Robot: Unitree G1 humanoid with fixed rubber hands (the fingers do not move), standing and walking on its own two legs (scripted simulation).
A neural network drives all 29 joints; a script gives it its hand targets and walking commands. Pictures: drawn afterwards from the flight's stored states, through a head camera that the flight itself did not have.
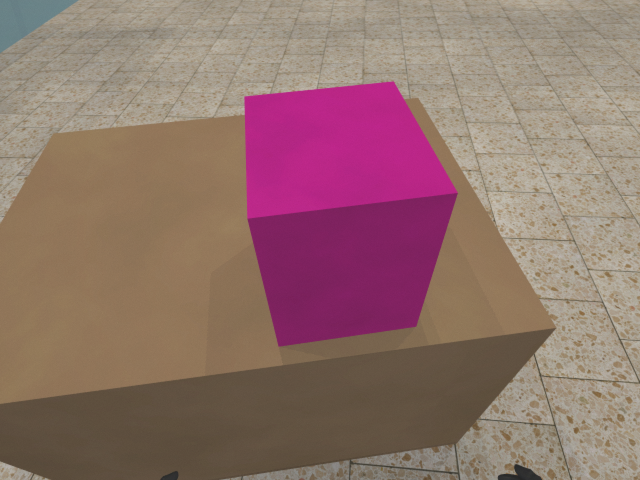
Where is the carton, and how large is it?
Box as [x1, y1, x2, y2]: [244, 81, 457, 346]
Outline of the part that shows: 393,81 244,96 247,218 279,346 410,327 416,325 457,192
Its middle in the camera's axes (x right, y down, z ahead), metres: +0.02 -0.04 +0.59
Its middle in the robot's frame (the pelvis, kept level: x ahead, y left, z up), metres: +0.48 +0.00 +0.06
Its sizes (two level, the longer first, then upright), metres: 0.254 0.222 0.284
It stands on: a pedestal, 0.68 m high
